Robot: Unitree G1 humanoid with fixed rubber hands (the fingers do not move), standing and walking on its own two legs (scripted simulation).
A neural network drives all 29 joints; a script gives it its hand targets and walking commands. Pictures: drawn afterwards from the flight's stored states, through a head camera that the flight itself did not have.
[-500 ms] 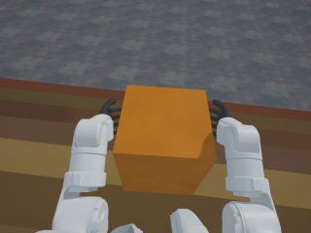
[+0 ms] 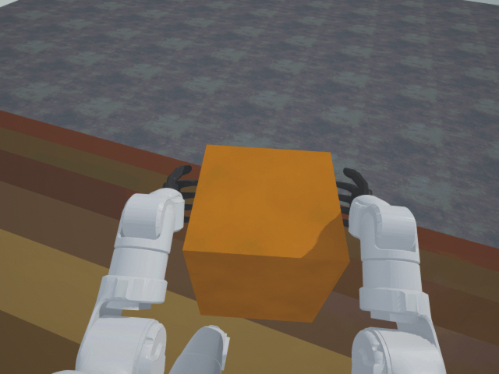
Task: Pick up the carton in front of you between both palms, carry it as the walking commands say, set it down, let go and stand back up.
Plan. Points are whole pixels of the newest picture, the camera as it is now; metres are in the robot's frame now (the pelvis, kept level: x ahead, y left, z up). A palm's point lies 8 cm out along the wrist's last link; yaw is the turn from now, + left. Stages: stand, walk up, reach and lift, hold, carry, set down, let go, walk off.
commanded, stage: carry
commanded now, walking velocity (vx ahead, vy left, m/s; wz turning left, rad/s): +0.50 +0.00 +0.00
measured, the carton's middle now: (262, 238) +0.33 +0.03 +0.01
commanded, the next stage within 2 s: none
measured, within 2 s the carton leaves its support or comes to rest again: neither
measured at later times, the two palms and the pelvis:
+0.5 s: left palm (228, 133) +0.70 +0.17 -0.07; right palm (335, 152) +0.67 -0.13 -0.07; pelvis +0.34 +0.06 -0.15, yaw -2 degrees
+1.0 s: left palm (237, 112) +1.00 +0.19 -0.22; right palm (314, 117) +1.03 -0.11 -0.22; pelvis +0.68 +0.01 -0.30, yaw -1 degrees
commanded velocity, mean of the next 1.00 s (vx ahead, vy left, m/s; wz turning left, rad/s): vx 0.50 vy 0.00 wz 0.00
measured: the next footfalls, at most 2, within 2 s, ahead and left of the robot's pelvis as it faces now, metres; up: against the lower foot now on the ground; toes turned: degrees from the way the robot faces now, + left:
left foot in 0.28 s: +0.37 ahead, +0.10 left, -0.15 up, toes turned +0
right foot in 0.76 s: +0.67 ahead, -0.02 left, -0.29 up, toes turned -1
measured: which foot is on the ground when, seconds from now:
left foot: up 0.00-0.26, down 0.28-0.78, up 0.80-1.00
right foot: down 0.00-0.30, up 0.32-0.74, down 0.76-1.00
